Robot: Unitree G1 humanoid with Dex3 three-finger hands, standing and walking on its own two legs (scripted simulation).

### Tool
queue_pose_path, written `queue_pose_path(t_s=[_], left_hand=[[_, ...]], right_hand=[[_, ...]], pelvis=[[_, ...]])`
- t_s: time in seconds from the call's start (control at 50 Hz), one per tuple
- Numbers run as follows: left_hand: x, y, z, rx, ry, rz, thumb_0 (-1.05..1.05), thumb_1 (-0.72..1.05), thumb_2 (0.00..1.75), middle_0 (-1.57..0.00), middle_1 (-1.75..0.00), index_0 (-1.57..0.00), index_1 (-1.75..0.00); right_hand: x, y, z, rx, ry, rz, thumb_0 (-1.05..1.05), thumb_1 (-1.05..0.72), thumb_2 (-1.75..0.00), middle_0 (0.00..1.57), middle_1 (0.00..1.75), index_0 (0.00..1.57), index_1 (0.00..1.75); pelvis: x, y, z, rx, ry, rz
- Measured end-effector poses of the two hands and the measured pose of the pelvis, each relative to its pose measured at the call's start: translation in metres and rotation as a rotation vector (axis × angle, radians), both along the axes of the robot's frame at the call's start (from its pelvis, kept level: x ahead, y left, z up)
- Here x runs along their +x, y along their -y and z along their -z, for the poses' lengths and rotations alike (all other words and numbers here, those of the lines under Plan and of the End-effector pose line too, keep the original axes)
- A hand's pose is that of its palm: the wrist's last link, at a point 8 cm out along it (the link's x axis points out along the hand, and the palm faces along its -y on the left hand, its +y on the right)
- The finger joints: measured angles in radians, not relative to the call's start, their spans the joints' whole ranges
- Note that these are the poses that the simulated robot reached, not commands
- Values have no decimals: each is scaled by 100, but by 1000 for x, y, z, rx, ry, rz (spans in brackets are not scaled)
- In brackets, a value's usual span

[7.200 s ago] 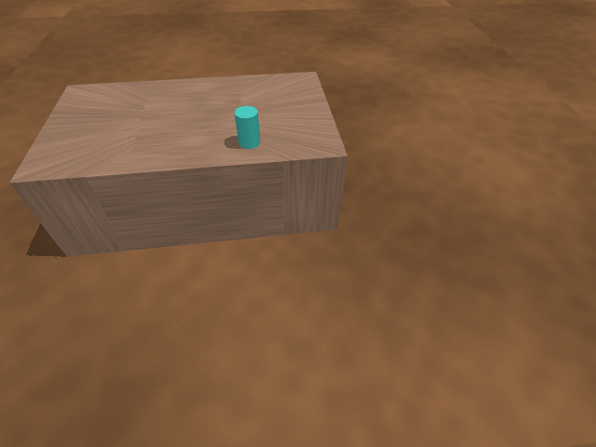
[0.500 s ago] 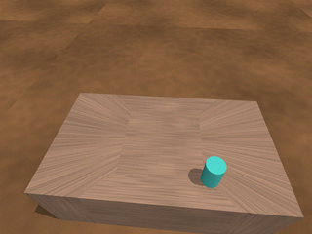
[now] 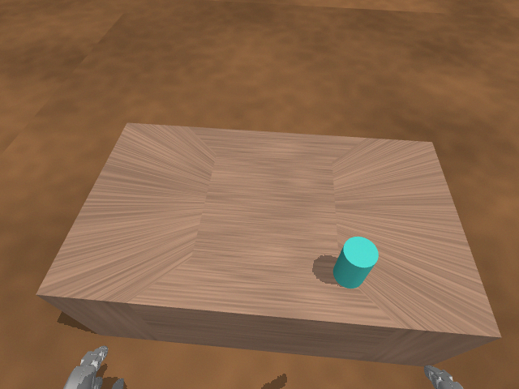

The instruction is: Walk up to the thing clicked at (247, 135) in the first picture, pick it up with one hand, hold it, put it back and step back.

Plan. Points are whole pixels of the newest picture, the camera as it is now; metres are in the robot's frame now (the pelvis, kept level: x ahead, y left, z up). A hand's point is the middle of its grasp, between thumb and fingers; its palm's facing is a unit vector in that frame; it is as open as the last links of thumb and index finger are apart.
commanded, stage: go down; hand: right
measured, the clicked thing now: (354, 263) +0.46 -0.23 -0.29
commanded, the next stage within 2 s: none
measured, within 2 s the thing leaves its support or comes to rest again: neither
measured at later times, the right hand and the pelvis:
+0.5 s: hand (446, 386) +0.16 -0.29 -0.12, palm faces +0.15 +0.94 -0.30, open 16.8 cm; pelvis +0.01 +0.02 -0.02, yaw -1 degrees
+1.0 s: hand (470, 352) +0.21 -0.33 -0.09, palm faces +0.22 +0.94 -0.27, open 17.7 cm; pelvis +0.01 +0.02 -0.02, yaw -1 degrees
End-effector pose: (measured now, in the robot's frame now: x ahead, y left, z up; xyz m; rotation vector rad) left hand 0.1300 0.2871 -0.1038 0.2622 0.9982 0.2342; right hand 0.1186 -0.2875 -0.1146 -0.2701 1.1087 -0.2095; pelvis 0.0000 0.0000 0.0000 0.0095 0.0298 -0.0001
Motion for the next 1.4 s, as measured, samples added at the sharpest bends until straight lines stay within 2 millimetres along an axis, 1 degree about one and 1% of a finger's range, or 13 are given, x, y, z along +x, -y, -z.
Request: queue_pose_path(t_s=[0.08, 0.14, 0.2, 0.3, 0.4, 0.5, 0.64, 0.78, 0.86, 0.96, 1.04, 1.18, 1.4], left_hand=[[26, 0, -5, 14, 100, 9, 1, 57, 55, -8, -12, -8, -12], [28, 0, -12, 14, 142, 22, 1, 40, 41, -6, -8, -6, -9], [19, -2, -15, 10, 138, 24, 1, 23, 30, -5, -7, -6, -7], [11, -3, -11, 6, 128, 19, 0, -5, 18, -5, -5, -6, -5], [18, 4, -15, 6, 188, 47, 0, -29, 12, -6, -5, -6, -6], [27, 9, -24, 19, 254, 79, 0, -43, 10, -7, -5, -6, -6], [28, 12, -29, 33, 270, 114, 0, -52, 8, -7, -5, -6, -7], [28, 12, -34, 47, 293, 119, -1, -55, 9, -7, -5, -6, -7], [29, 10, -35, 63, 302, 115, -1, -56, 9, -7, -5, -6, -7], [28, 5, -34, 83, 300, 107, -1, -56, 8, -7, -5, -6, -7], [26, 3, -31, 92, 292, 102, -1, -55, 8, -7, -5, -6, -6], [19, 8, -23, 84, 273, 96, -1, -54, 7, -7, -5, -6, -6], [8, 9, -26, 109, 259, 100, -1, -54, 7, -7, -5, -7, -6]], right_hand=[[29, 4, 1, -7, 10, 29, 0, -55, -55, 9, 13, 9, 13], [38, 9, -6, -1, 28, 42, 0, -38, -41, 8, 10, 7, 9], [37, 16, -14, -6, 21, 48, 0, -22, -30, 7, 8, 6, 7], [29, 30, -21, -29, 9, 73, 0, 3, -19, 5, 7, 5, 6], [26, 38, -27, -16, 51, 85, 0, 25, -13, 4, 7, 4, 6], [26, 43, -30, 6, 98, 88, -1, 38, -11, 2, 7, 3, 6], [28, 51, -32, 11, 138, 78, -1, 48, -8, 2, 7, 3, 6], [32, 59, -37, 5, 177, 79, -1, 54, -8, 1, 7, 3, 6], [39, 65, -41, 7, 212, 84, -1, 56, -8, 1, 7, 3, 6], [55, 76, -50, 9, 286, 91, -1, 57, -7, 1, 7, 3, 6], [72, 91, -61, 6, 362, 101, -1, 58, -7, 1, 7, 3, 6], [100, 111, -76, 37, 443, 96, -1, 59, -7, 1, 7, 3, 6], [125, 130, -84, 68, 541, 97, -2, 56, -8, 2, 7, 3, 6]], pelvis=[[-5, -3, 7, 5, -52, 4], [-1, -7, 7, 6, -66, 4], [5, -10, 7, 8, -71, 3], [7, -14, 10, 9, -75, 5], [9, -17, 13, 6, -78, 10], [11, -19, 15, 4, -80, 14], [15, -20, 18, 6, -87, 15], [16, -19, 20, 9, -91, 15], [16, -18, 21, 11, -94, 16], [14, -17, 24, 14, -101, 18], [12, -18, 26, 17, -110, 20], [7, -16, 30, 23, -128, 15], [1, -12, 33, 31, -153, 6]])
